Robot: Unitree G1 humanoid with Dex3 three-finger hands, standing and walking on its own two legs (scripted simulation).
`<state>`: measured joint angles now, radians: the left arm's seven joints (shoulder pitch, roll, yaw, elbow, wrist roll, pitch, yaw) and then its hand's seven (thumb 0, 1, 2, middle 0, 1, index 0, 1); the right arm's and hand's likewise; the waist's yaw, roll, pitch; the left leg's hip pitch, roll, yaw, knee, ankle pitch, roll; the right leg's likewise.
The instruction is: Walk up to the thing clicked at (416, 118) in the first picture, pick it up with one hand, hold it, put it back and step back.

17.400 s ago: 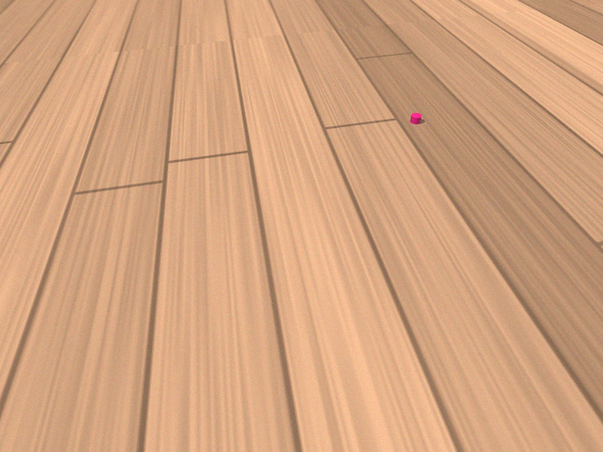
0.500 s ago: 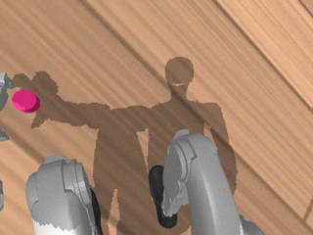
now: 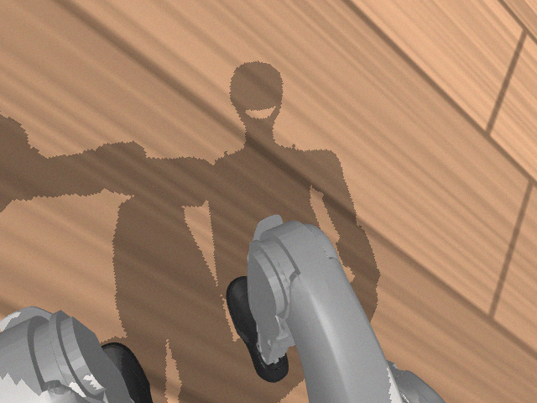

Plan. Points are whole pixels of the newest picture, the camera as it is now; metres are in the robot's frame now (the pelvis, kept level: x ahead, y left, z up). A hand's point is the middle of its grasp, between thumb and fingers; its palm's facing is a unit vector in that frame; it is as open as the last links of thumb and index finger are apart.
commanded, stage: rest palm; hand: left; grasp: from above
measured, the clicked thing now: out of the picture +0.46 +0.30 -0.28
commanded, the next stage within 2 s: close in 0.90 s
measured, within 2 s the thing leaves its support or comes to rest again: neither
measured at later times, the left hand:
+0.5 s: hand out of the picture +0.45 +0.31 -0.24, palm faces -0.42 -0.09 -0.90, open 14.2 cm
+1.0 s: hand out of the picture +0.46 +0.31 -0.25, palm faces -0.47 -0.16 -0.87, open 14.0 cm
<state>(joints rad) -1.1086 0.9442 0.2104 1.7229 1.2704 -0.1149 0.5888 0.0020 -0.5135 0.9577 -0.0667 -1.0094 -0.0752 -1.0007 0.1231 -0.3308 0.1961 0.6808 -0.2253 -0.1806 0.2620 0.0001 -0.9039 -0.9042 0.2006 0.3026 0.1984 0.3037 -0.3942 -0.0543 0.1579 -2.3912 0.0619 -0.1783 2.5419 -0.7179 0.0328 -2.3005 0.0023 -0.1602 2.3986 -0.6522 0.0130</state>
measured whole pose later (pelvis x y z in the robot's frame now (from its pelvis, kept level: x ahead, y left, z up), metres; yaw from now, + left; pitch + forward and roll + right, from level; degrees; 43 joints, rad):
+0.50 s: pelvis +0.00 +0.01 +0.00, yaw -2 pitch +28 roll -14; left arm -1.06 0.97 0.08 1.75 1.36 -0.24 0.68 0.00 -0.51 0.98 -0.08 -0.97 -0.08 -0.97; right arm 0.10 -0.35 0.25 0.68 -0.25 -0.23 0.25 0.00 -0.89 -0.90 0.20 0.30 0.20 0.30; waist -0.38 -0.13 0.13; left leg -2.37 0.06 -0.22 2.56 -0.73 0.04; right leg -2.25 0.02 -0.19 2.38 -0.65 0.03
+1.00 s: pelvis +0.00 +0.00 +0.00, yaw -3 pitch +28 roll -14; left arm -1.07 1.05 0.14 1.73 1.24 -0.24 0.56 0.00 -0.49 0.94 -0.08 -1.02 -0.09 -1.02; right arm 0.11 -0.34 0.33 0.66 -0.25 -0.25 0.28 0.00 -0.91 -0.91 0.20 0.30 0.20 0.30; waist -0.40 -0.14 0.23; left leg -2.35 0.06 -0.25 2.56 -0.73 0.02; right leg -2.24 0.02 -0.21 2.37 -0.64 0.02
